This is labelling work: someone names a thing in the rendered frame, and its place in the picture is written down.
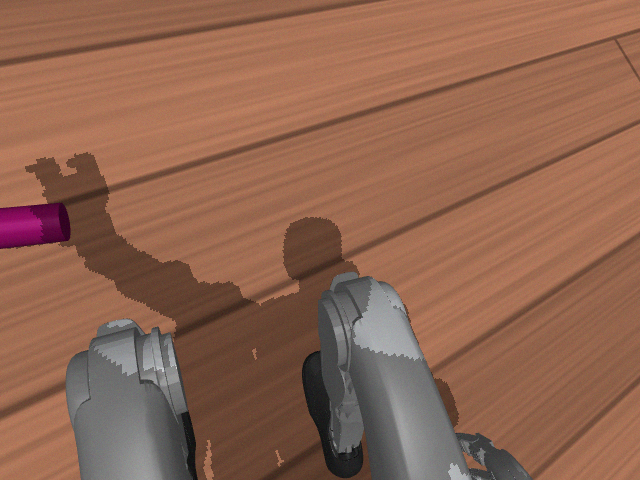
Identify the right robot foot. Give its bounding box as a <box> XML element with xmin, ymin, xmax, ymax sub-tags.
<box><xmin>302</xmin><ymin>351</ymin><xmax>363</xmax><ymax>478</ymax></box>

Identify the can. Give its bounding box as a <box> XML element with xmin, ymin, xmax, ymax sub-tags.
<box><xmin>0</xmin><ymin>203</ymin><xmax>71</xmax><ymax>249</ymax></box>

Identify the right robot hand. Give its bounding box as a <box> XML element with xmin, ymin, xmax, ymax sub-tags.
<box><xmin>456</xmin><ymin>433</ymin><xmax>533</xmax><ymax>480</ymax></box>

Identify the left robot foot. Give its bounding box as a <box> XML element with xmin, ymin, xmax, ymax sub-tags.
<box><xmin>181</xmin><ymin>411</ymin><xmax>198</xmax><ymax>480</ymax></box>

